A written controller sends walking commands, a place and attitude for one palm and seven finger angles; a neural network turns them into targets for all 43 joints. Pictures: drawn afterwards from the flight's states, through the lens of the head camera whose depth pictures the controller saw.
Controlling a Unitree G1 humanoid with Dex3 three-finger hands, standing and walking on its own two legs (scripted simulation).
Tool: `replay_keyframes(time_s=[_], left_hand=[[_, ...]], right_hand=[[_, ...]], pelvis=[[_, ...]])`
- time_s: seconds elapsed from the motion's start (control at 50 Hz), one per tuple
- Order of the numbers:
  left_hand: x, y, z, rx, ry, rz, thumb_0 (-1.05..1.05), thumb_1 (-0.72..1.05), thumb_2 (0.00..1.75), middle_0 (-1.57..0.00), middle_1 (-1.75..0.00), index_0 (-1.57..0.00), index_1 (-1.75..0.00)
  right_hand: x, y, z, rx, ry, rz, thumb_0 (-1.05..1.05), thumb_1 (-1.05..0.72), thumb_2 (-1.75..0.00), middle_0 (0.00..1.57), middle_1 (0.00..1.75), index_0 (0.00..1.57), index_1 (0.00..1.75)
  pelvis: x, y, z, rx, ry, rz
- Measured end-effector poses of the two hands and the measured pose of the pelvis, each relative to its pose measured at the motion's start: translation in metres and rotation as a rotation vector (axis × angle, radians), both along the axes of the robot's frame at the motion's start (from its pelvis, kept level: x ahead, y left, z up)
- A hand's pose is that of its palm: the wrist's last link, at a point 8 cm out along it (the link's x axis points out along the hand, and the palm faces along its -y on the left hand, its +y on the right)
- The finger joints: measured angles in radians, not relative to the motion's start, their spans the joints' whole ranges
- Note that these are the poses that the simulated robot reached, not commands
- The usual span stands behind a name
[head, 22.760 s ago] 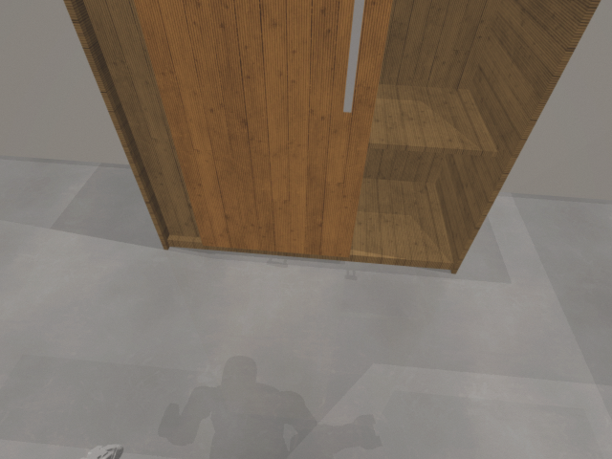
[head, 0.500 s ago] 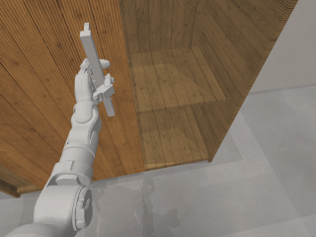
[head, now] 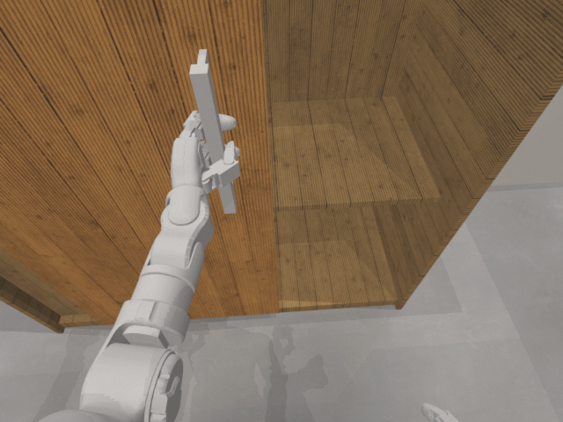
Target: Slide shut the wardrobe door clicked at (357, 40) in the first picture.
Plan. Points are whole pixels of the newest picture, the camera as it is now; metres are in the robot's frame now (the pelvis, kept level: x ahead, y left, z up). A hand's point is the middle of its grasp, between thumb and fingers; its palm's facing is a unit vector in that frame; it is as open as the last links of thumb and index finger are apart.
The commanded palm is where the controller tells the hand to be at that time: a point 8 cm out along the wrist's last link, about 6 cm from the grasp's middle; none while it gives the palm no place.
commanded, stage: tug the door sideways, standing still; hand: left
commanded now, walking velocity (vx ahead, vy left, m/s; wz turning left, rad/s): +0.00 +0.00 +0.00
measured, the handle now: (218, 144) +0.49 +0.12 +0.11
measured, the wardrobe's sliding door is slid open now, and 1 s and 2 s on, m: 0.43 0.43 0.29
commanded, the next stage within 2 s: step sideways, sliding the door along in 0.44 s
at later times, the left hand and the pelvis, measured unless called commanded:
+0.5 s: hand (236, 165) +0.44 +0.09 +0.12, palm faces +0.16 -0.99 -0.05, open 5.9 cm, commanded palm +0.41 +0.08 +0.12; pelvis -0.04 +0.00 -0.01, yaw +1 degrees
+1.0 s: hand (235, 165) +0.44 +0.09 +0.12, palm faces +0.13 -0.98 -0.13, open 6.1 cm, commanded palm +0.42 +0.06 +0.12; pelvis +0.00 -0.05 +0.00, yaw +6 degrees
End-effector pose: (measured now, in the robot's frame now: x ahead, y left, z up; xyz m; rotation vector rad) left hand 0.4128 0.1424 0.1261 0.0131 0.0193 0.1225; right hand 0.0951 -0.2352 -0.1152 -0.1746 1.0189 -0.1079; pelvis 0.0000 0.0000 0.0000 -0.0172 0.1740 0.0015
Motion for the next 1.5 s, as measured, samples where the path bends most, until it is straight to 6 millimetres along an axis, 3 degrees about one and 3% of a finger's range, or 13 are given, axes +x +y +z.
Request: replay_keyframes(time_s=[0.14,0.48,0.58,0.66,0.78,0.9,1.02,1.12,1.22,1.36,1.5], left_hand=[[-0.001,-0.002,0.000,0.008,0.003,0.022,0.03,0.73,0.84,-0.35,-1.39,-0.34,-1.39],[-0.003,-0.007,0.000,0.038,-0.006,0.037,0.01,0.78,0.81,-0.31,-1.40,-0.24,-1.40],[-0.002,-0.006,0.000,0.045,-0.011,0.021,0.01,0.78,0.80,-0.32,-1.40,-0.24,-1.40],[0.000,-0.001,0.001,0.077,-0.009,-0.041,0.01,0.74,0.79,-0.35,-1.36,-0.26,-1.40],[0.001,0.002,0.002,0.102,-0.005,-0.064,0.00,0.73,0.77,-0.37,-1.32,-0.27,-1.40],[-0.001,-0.002,0.003,0.122,0.007,-0.017,0.00,0.73,0.80,-0.38,-1.31,-0.26,-1.40],[-0.002,-0.006,0.003,0.120,0.018,0.016,0.00,0.75,0.82,-0.36,-1.32,-0.22,-1.40],[-0.001,-0.007,-0.002,0.124,-0.053,0.003,-0.01,0.75,0.83,-0.39,-1.36,-0.18,-1.40],[0.000,-0.012,-0.003,0.140,-0.071,0.032,-0.01,0.75,0.85,-0.41,-1.38,-0.16,-1.40],[0.000,-0.027,-0.005,0.174,-0.099,0.178,-0.02,0.76,0.86,-0.44,-1.39,-0.14,-1.40],[0.000,-0.046,-0.003,0.160,-0.041,0.269,-0.02,0.75,0.84,-0.43,-1.39,-0.14,-1.40]], right_hand=[[-0.017,0.003,-0.007,0.014,0.019,0.020,0.01,-0.91,-0.90,0.20,0.30,0.20,0.30],[-0.116,0.000,-0.020,0.029,0.177,-0.007,0.01,-0.91,-0.90,0.20,0.30,0.20,0.30],[-0.127,-0.003,-0.019,0.015,0.186,-0.019,0.01,-0.91,-0.90,0.20,0.30,0.20,0.30],[-0.122,-0.010,-0.015,-0.038,0.166,-0.104,0.01,-0.91,-0.90,0.20,0.30,0.20,0.30],[-0.095,-0.018,-0.023,-0.061,0.112,-0.120,0.01,-0.91,-0.90,0.20,0.30,0.20,0.30],[-0.048,-0.023,-0.035,-0.005,0.116,-0.006,0.01,-0.91,-0.90,0.20,0.30,0.20,0.30],[0.028,-0.039,-0.016,-0.039,0.042,0.113,0.01,-0.91,-0.90,0.20,0.30,0.20,0.30],[0.100,-0.047,-0.009,-0.058,-0.094,0.211,0.01,-0.91,-0.90,0.20,0.30,0.20,0.30],[0.152,-0.047,-0.001,-0.011,-0.146,0.287,0.01,-0.91,-0.90,0.20,0.30,0.20,0.30],[0.204,-0.066,-0.007,0.106,-0.222,0.342,0.01,-0.91,-0.90,0.20,0.30,0.20,0.30],[0.233,-0.105,-0.007,0.039,-0.214,0.325,0.01,-0.91,-0.90,0.20,0.30,0.20,0.30]], pelvis=[[-0.012,-0.001,-0.003,0.000,0.003,0.018],[-0.041,0.000,-0.009,0.003,0.018,0.025],[-0.046,0.001,-0.009,0.005,0.011,0.018],[-0.048,0.001,-0.007,0.013,-0.041,-0.001],[-0.036,-0.005,-0.011,0.019,-0.116,-0.013],[-0.015,-0.034,-0.013,0.019,-0.186,0.054],[0.001,-0.053,0.000,0.055,-0.195,0.106],[0.012,-0.066,-0.011,0.048,-0.184,0.132],[0.030,-0.095,-0.008,0.030,-0.195,0.146],[0.072,-0.156,-0.021,0.022,-0.243,0.180],[0.087,-0.174,-0.009,0.034,-0.181,0.260]])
